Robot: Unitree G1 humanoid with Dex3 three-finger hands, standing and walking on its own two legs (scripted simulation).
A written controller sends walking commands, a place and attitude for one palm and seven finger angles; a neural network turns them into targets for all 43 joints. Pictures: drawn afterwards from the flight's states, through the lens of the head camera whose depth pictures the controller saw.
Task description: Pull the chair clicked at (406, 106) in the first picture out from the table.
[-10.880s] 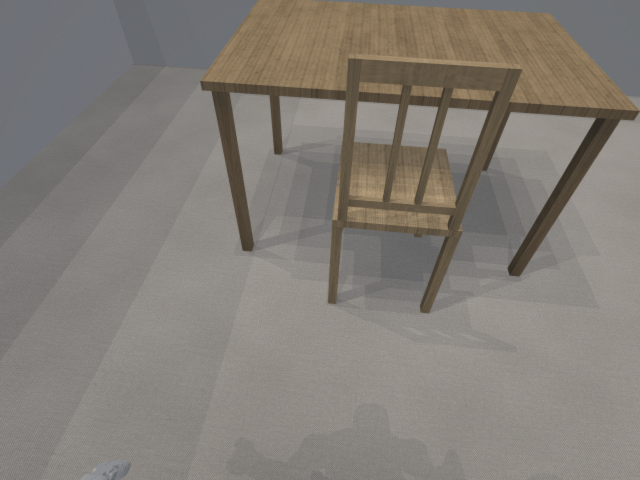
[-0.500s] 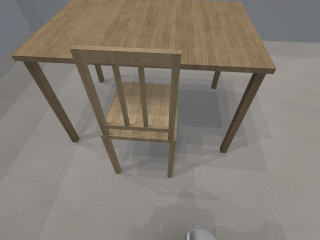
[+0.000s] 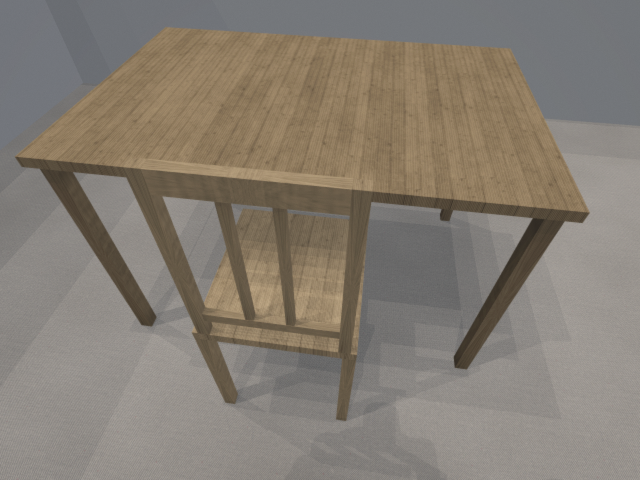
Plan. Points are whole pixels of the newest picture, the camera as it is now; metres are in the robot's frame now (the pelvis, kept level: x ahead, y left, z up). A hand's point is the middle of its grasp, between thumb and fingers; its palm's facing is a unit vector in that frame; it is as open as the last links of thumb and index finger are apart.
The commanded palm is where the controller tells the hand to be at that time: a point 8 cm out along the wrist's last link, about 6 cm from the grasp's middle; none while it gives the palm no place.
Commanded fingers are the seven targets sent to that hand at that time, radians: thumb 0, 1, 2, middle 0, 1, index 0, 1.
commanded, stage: come to a stop and stand still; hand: left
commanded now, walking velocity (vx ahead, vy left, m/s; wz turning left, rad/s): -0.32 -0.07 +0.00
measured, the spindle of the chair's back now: (238, 267) +0.47 +0.19 -0.08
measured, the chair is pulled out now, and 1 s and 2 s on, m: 0.00 0.00 0.00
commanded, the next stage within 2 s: none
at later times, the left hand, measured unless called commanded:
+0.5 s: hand out of the picture -0.01 +0.16 -0.16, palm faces +0.02 -0.96 -0.28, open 7.4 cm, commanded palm none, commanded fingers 0.00 0.90 0.90 -0.20 -0.30 -0.20 -0.30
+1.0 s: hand out of the picture -0.02 +0.21 -0.18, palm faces +0.01 -0.97 -0.26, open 7.4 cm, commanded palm none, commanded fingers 0.00 0.90 0.90 -0.20 -0.30 -0.20 -0.30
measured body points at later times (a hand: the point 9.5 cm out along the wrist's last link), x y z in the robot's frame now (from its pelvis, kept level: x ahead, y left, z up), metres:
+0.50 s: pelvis -0.03 -0.04 -0.01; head -0.03 -0.07 +0.44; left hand -0.01 +0.21 -0.14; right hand +0.02 -0.28 -0.17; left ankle +0.04 +0.11 -0.72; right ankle -0.05 -0.14 -0.74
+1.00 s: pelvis -0.02 +0.01 -0.01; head -0.01 +0.02 +0.44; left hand -0.02 +0.26 -0.16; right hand +0.04 -0.22 -0.16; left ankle -0.04 +0.11 -0.74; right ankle -0.05 -0.14 -0.74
